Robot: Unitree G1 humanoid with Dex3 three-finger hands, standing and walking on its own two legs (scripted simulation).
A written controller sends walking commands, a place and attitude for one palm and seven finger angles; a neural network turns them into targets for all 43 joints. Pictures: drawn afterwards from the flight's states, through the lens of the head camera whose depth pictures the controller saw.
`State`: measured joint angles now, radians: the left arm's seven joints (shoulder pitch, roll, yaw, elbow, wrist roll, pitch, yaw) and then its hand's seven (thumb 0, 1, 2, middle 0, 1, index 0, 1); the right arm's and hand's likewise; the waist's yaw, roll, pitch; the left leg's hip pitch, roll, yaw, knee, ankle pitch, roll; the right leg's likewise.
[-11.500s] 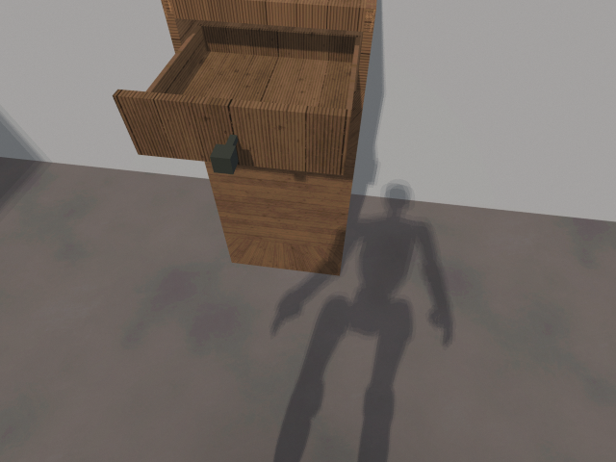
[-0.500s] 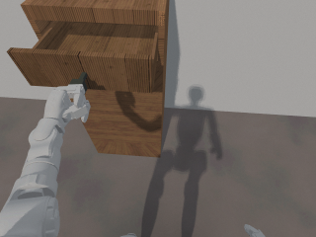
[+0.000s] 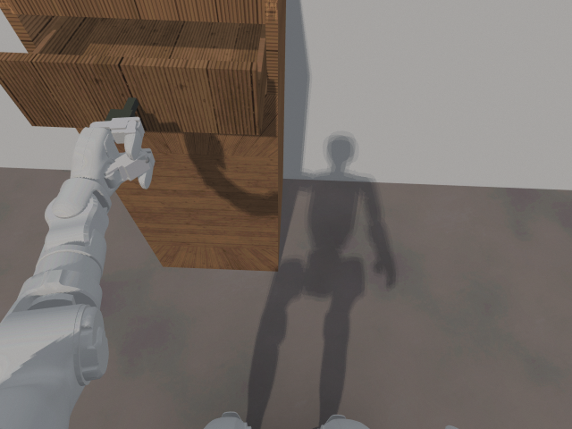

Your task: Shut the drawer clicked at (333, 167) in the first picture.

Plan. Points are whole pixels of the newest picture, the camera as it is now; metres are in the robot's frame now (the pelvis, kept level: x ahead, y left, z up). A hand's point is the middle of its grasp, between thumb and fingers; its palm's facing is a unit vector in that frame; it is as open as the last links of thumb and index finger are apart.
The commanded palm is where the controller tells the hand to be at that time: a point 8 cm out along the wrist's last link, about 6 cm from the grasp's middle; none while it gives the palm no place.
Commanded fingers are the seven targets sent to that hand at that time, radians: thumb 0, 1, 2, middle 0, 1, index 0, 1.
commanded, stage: push the drawer shut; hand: left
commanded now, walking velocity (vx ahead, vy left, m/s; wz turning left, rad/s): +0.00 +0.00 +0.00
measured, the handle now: (126, 117) +0.54 +0.24 +0.12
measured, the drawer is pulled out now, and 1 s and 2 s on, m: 0.12 0.01 0.00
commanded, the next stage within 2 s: pull the fist back off the drawer in 1.32 s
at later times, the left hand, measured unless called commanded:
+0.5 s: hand (147, 134) +0.50 +0.20 +0.11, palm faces -0.06 -1.00 -0.02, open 3.4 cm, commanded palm +0.52 +0.24 +0.12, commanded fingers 0.00 0.90 0.90 -1.40 -1.60 -1.40 -1.60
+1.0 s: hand (156, 106) +0.56 +0.20 +0.11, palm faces -0.05 -1.00 -0.01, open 3.3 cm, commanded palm +0.60 +0.23 +0.12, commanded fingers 0.00 0.90 0.90 -1.40 -1.60 -1.40 -1.60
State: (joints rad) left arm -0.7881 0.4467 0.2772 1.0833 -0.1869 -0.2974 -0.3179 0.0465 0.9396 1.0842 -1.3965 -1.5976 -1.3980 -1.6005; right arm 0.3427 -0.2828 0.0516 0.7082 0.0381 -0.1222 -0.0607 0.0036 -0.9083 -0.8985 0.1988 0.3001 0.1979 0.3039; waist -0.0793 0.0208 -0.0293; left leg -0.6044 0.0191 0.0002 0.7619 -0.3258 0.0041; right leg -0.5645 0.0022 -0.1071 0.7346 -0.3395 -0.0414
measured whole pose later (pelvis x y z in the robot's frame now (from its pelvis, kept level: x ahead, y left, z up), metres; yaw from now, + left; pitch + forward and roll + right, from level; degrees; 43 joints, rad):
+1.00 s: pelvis +0.01 +0.02 -0.01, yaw -2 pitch +19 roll -3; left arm -1.17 0.68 0.34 1.37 -0.08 -0.25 -0.29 0.05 0.83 1.03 -1.40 -1.60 -1.40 -1.60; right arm 0.45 -0.30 0.07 0.71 -0.01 -0.09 -0.06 0.00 -0.91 -0.90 0.20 0.30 0.20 0.30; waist -0.22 0.02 -0.05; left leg -0.84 0.04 0.01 0.85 -0.36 0.03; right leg -0.77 0.02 -0.09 0.76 -0.33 -0.02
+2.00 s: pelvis +0.02 +0.01 -0.01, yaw -4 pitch +19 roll -3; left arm -1.04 0.62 0.44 1.25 -0.06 -0.25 -0.28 0.03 0.89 0.93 -1.40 -1.60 -1.40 -1.60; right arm 0.49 -0.29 0.05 0.65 -0.01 0.02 0.00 0.00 -0.91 -0.90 0.20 0.30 0.20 0.30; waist -0.21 0.04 -0.08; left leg -0.77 0.06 0.03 0.83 -0.38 0.02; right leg -0.72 0.04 -0.06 0.74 -0.34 -0.03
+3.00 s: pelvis +0.02 +0.01 +0.03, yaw -1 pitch -2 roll +0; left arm -0.01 0.30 0.19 0.06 -0.08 -0.05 0.06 0.02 0.89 0.90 -1.40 -1.60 -1.40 -1.60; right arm 0.17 -0.24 0.06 0.61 0.03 -0.04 -0.07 0.01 -0.91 -0.90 0.20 0.30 0.20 0.30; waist 0.04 0.05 0.01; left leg -0.17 0.00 0.04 0.45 -0.24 0.02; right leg -0.15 0.00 -0.06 0.44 -0.25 -0.02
